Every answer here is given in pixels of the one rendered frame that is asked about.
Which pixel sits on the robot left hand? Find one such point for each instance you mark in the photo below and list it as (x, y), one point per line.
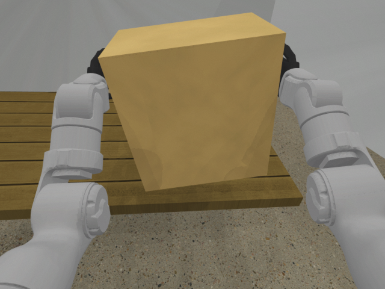
(95, 66)

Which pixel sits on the left robot forearm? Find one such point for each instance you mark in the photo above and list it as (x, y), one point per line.
(77, 123)

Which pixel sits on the robot left upper arm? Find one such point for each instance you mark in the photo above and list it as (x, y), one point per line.
(65, 219)

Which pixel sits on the right robot forearm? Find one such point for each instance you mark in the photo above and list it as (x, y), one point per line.
(330, 139)

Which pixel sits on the robot right hand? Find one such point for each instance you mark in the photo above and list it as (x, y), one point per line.
(288, 63)

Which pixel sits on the robot right upper arm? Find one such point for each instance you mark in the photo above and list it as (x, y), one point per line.
(350, 200)

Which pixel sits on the table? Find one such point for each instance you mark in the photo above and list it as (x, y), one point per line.
(25, 136)

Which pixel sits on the carton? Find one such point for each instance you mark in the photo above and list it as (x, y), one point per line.
(197, 99)

